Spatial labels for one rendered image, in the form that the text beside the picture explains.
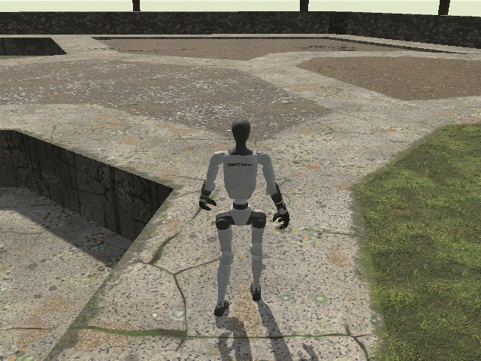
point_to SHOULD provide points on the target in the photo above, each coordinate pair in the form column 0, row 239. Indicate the robot right foot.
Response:
column 255, row 294

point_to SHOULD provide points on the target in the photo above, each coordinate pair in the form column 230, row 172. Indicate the robot left forearm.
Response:
column 204, row 194

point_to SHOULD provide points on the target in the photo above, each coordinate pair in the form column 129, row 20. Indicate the right robot upper arm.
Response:
column 268, row 172

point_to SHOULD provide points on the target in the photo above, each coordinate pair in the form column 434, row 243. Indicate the robot right forearm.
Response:
column 278, row 201

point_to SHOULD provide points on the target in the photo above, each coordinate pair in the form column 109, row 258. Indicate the left robot shin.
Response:
column 223, row 279

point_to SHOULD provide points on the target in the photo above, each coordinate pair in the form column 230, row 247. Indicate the robot right hand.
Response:
column 284, row 217

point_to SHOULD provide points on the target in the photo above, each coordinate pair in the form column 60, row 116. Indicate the robot left hand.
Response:
column 203, row 206

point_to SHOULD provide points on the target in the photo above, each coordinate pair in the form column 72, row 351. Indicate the left robot upper arm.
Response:
column 216, row 159

